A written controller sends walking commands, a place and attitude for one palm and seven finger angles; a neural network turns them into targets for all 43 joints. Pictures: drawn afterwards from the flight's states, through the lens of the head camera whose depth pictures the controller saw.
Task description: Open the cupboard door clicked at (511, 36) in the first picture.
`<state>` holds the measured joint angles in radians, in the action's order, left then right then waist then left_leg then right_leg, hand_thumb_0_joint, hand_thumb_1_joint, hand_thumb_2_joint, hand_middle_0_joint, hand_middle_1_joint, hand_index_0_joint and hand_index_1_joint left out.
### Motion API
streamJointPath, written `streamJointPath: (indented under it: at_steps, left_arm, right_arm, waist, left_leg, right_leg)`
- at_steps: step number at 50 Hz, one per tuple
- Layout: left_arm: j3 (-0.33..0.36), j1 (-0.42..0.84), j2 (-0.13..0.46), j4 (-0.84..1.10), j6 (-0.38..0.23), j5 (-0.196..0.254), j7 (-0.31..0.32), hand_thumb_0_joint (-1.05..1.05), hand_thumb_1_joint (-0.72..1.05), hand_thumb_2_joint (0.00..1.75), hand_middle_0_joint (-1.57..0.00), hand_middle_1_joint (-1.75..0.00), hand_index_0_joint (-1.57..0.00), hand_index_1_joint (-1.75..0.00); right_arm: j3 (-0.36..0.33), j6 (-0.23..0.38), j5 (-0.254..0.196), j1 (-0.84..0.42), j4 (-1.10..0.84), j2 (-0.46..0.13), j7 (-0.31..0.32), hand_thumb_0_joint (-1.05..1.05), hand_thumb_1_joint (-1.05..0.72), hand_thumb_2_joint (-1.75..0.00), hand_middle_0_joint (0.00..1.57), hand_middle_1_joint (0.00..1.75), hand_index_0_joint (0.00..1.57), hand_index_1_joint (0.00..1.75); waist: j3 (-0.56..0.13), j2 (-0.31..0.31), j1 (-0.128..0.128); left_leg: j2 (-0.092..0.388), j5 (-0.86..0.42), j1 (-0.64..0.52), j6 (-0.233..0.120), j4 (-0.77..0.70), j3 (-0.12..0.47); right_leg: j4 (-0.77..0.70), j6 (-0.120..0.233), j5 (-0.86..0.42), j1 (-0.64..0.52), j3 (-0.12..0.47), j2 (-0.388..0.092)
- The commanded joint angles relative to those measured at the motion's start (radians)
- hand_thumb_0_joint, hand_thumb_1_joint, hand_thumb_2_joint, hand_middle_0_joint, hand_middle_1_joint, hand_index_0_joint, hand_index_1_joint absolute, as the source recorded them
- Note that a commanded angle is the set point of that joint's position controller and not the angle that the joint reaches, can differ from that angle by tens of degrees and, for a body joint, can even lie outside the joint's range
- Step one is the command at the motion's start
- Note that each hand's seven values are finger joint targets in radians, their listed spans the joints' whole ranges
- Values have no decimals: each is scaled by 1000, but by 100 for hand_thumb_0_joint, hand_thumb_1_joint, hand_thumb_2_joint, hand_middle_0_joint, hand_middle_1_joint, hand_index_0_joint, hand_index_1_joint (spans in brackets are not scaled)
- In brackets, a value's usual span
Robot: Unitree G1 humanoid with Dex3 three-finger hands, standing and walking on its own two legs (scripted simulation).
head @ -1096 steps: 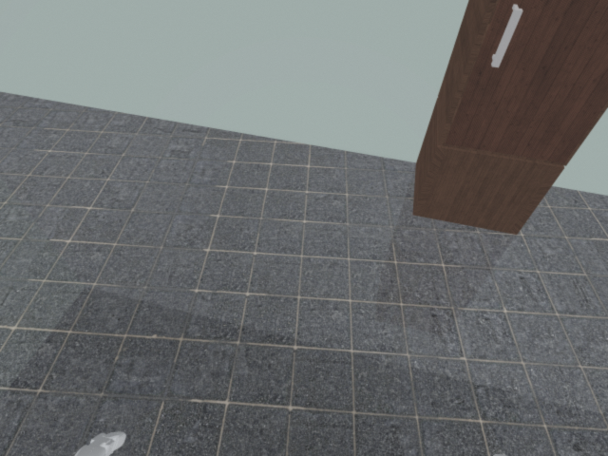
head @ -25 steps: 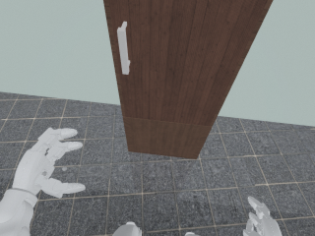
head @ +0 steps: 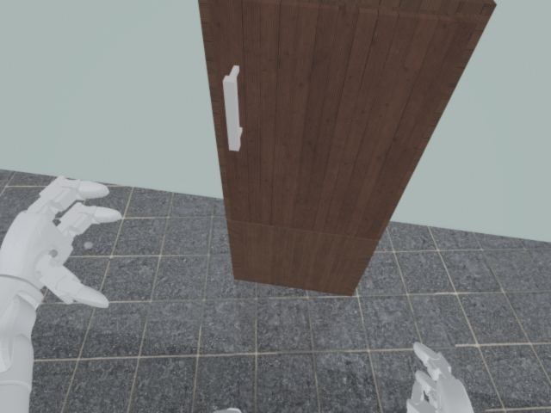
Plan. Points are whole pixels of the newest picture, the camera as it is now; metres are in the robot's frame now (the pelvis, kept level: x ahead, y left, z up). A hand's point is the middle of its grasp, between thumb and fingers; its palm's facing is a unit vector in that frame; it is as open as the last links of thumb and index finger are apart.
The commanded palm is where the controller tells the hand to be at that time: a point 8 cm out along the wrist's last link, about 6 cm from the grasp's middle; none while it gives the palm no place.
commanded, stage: raise the hand with hooked fingers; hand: left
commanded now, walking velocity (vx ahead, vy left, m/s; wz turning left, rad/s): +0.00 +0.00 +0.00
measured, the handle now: (235, 110) +0.63 +0.14 +0.09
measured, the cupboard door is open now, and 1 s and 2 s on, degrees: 0 0 0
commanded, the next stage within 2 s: move the hooked fingers beside the handle in 0.52 s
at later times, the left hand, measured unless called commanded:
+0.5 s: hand (109, 245) +0.29 +0.25 +0.11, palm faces -0.03 -1.00 -0.02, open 14.0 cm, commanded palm +0.26 +0.30 +0.11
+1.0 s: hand (143, 202) +0.36 +0.23 +0.11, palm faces -0.08 -1.00 +0.01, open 14.0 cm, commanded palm +0.34 +0.28 +0.10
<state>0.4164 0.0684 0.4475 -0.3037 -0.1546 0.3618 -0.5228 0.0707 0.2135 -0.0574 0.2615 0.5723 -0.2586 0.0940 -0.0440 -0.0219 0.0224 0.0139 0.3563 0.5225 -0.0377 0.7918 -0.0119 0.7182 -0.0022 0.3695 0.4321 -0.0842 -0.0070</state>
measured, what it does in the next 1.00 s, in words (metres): stands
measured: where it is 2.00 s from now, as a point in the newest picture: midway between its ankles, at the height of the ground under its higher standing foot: outside the picture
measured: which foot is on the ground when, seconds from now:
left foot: down 0.00-1.00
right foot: down 0.00-1.00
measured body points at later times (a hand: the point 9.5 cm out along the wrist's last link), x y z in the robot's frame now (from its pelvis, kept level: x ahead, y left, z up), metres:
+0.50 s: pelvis +0.00 -0.02 +0.00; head +0.02 -0.02 +0.45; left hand +0.28 +0.30 +0.11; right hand +0.16 -0.27 -0.07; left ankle +0.03 +0.09 -0.71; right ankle +0.00 -0.13 -0.71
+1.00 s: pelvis +0.00 -0.02 +0.00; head +0.04 -0.02 +0.45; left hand +0.36 +0.28 +0.11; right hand +0.12 -0.28 -0.09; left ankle +0.03 +0.09 -0.71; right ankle +0.00 -0.13 -0.71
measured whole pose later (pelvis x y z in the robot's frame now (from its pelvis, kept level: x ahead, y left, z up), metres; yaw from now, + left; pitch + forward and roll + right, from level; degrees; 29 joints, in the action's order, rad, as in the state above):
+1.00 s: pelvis +0.00 -0.02 +0.00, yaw -1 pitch +7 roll -1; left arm 0.40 0.40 0.48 -0.69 -0.18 0.31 -0.53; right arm 0.06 0.16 -0.06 0.28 0.60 -0.28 0.10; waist -0.04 -0.01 -0.03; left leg 0.03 0.33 0.56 -0.01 0.77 -0.02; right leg 0.74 0.02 0.36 0.50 -0.07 0.01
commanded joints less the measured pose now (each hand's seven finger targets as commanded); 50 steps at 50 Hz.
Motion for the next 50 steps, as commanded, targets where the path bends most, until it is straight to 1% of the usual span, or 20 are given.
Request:
streamJointPath:
  at_steps: [1, 3, 6, 10, 14, 15, 19, 21, 25, 31, 34, 35, 38, 39, 40, 42, 45, 47, 49, 50]
  left_arm:
    - [98, 252, 281, 115, -4, 22, -34, 0, -50, 30, -30, -120, -30, -120]
    - [80, 218, 253, 70, 15, 25, -46, 0, -50, 30, -30, -120, -30, -120]
    - [94, 199, 259, 76, 7, 40, -55, 0, -50, 30, -30, -120, -30, -120]
    - [129, 242, 297, 164, -49, 44, -34, 0, -50, 30, -30, -120, -30, -120]
    - [145, 252, 308, 173, -83, 37, -7, 0, -50, 30, -30, -120, -30, -120]
    - [149, 254, 312, 175, -84, 33, -6, 0, -50, 30, -30, -120, -30, -120]
    - [113, 247, 275, 131, -68, 34, -16, 0, -50, 30, -30, -120, -30, -120]
    - [100, 248, 267, 122, -61, 33, -26, 0, -50, 30, -30, -120, -30, -120]
    - [104, 249, 271, 84, -56, 43, -37, 0, -50, 30, -30, -120, -30, -120]
    - [110, 268, 277, 81, -70, 41, -33, 0, -50, 30, -30, -120, -30, -120]
    - [77, 451, 277, 45, -80, 33, -24, 0, -50, 30, -30, -120, -30, -120]
    - [86, 473, 297, 22, -83, 23, -22, 0, -50, 30, -30, -120, -30, -120]
    - [36, 544, 269, -29, -91, -2, -16, 0, -50, 30, -30, -120, -30, -120]
    - [22, 588, 263, -30, -91, 0, -15, 0, -50, 30, -30, -120, -30, -120]
    - [39, 610, 294, -54, -91, -8, -12, 0, -50, 30, -30, -120, -30, -120]
    - [28, 609, 285, -95, -92, -20, -9, 0, -50, 30, -30, -120, -30, -120]
    - [73, 603, 333, -164, -87, -27, -3, 0, -50, 30, -30, -120, -30, -120]
    - [65, 624, 326, -190, -85, -32, 0, 0, -50, 30, -30, -120, -30, -120]
    - [100, 617, 364, -249, -83, -34, 5, 0, -50, 30, -30, -120, -30, -120]
    - [78, 651, 349, -234, -88, -40, 7, 0, -50, 30, -30, -120, -30, -120]
  right_arm:
    - [-68, 45, -8, -46, -147, -167, 20, 0, -90, -90, 20, 30, 20, 30]
    - [-70, 43, -8, -43, -155, -169, 17, 0, -90, -90, 20, 30, 20, 30]
    - [-74, 41, -6, -38, -165, -169, 6, 0, -90, -90, 20, 30, 20, 30]
    - [-80, 46, 3, -32, -167, -168, -1, 0, -90, -90, 20, 30, 20, 30]
    - [-79, 45, 5, -30, -158, -165, -1, 0, -90, -90, 20, 30, 20, 30]
    - [-80, 45, 4, -32, -155, -162, 1, 0, -90, -90, 20, 30, 20, 30]
    - [-78, 41, -1, -33, -152, -162, 9, 0, -90, -90, 20, 30, 20, 30]
    - [-78, 41, -6, -39, -151, -159, 12, 0, -90, -90, 20, 30, 20, 30]
    - [-76, 39, -6, -41, -151, -163, 15, 0, -90, -90, 20, 30, 20, 30]
    - [-74, 40, -6, -46, -152, -158, 15, 0, -90, -90, 20, 30, 20, 30]
    - [-71, 35, -8, -40, -129, -162, 26, 0, -90, -90, 20, 30, 20, 30]
    - [-72, 34, -8, -38, -124, -164, 27, 0, -90, -90, 20, 30, 20, 30]
    - [-71, 33, -9, -26, -110, -164, 34, 0, -90, -90, 20, 30, 20, 30]
    - [-69, 32, -8, -25, -111, -164, 35, 0, -90, -90, 20, 30, 20, 30]
    - [-70, 29, -8, -20, -103, -167, 35, 0, -90, -90, 20, 30, 20, 30]
    - [-70, 24, -8, -10, -100, -168, 31, 0, -90, -90, 20, 30, 20, 30]
    - [-71, 8, -3, 4, -100, -173, 22, 0, -90, -90, 20, 30, 20, 30]
    - [-72, -3, -4, 11, -104, -174, 16, 0, -90, -90, 20, 30, 20, 30]
    - [-73, -17, -2, 23, -108, -180, 11, 0, -90, -90, 20, 30, 20, 30]
    - [-74, -22, -4, 25, -111, -178, 8, 0, -90, -90, 20, 30, 20, 30]
  waist:
    - [-208, -102, -16]
    - [-196, -51, -14]
    - [-221, -30, -6]
    - [-265, -67, -3]
    - [-242, -83, -5]
    - [-252, -110, -7]
    - [-218, -74, -16]
    - [-215, -85, -20]
    - [-205, -18, -20]
    - [-208, -37, -15]
    - [-167, -36, -53]
    - [-179, -41, -53]
    - [-208, -74, -61]
    - [-224, -57, -66]
    - [-245, -63, -63]
    - [-268, -61, -58]
    - [-302, -44, -38]
    - [-297, -43, -41]
    - [-282, -20, -32]
    - [-284, -43, -40]
  left_leg:
    - [-4, -191, -216, 23, -168, 76]
    - [-7, -185, -197, 18, -170, 72]
    - [-12, -225, -197, 16, -157, 60]
    - [-14, -254, -220, 13, -145, 47]
    - [-15, -231, -209, 12, -147, 41]
    - [-15, -229, -216, 10, -146, 34]
    - [-16, -200, -190, 6, -144, 31]
    - [-16, -179, -192, 6, -146, 28]
    - [-16, -178, -166, 4, -137, 27]
    - [-18, -164, -158, 6, -134, 23]
    - [-16, -119, -142, 6, -123, 26]
    - [-15, -107, -139, 6, -124, 28]
    - [-15, -102, -160, 6, -128, 35]
    - [-17, -109, -163, 3, -119, 35]
    - [-14, -115, -158, 4, -117, 36]
    - [-16, -130, -163, 4, -120, 38]
    - [-15, -176, -145, 5, -112, 35]
    - [-15, -187, -137, 6, -112, 31]
    - [-15, -197, -108, 6, -107, 30]
    - [-13, -196, -117, 5, -110, 27]
  right_leg:
    - [-102, 38, -167, 1, 12, 48]
    - [-108, 35, -168, 1, 11, 47]
    - [-106, 36, -212, -24, 19, 48]
    - [-101, 37, -242, -40, 35, 49]
    - [-103, 38, -223, -44, 41, 48]
    - [-108, 35, -227, -45, 47, 43]
    - [-121, 30, -210, -47, 57, 41]
    - [-132, 25, -191, -36, 65, 34]
    - [-137, 20, -193, -46, 78, 32]
    - [-136, 19, -172, -43, 87, 26]
    - [-145, 16, -113, 2, 101, 29]
    - [-147, 16, -95, 3, 105, 26]
    - [-135, 19, -92, 23, 90, 24]
    - [-130, 21, -101, 20, 94, 27]
    - [-129, 19, -108, 7, 101, 23]
    - [-118, 21, -133, 2, 90, 23]
    - [-96, 24, -196, -33, 86, 24]
    - [-87, 23, -222, -28, 79, 24]
    - [-79, 26, -232, -33, 78, 30]
    - [-77, 24, -235, -18, 76, 29]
